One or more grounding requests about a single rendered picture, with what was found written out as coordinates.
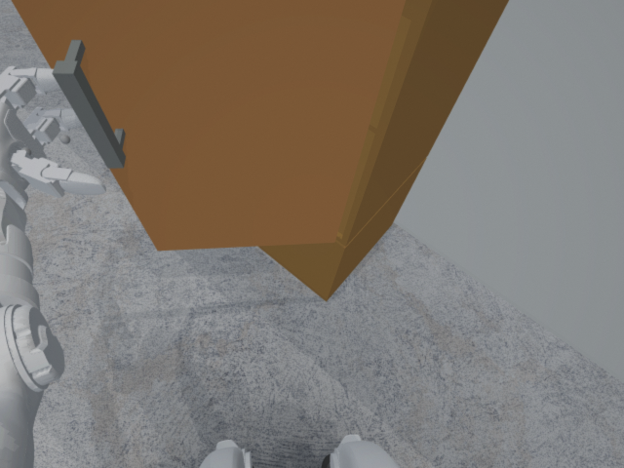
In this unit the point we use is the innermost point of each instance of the left robot thigh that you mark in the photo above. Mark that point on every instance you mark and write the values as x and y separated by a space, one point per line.
228 458

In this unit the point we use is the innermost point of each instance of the robot left hand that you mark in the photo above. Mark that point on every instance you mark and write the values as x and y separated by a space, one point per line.
39 128

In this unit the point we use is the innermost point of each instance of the robot right shin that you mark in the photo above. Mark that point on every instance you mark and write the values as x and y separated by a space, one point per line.
350 438

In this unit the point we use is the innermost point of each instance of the handle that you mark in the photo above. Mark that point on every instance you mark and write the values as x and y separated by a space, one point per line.
76 88

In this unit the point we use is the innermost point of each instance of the cupboard door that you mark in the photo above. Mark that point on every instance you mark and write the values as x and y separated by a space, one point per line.
244 120

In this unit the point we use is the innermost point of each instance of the left robot forearm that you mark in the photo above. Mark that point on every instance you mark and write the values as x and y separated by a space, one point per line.
16 259

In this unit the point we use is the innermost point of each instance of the robot left upper arm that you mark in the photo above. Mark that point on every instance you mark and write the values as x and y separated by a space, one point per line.
30 359

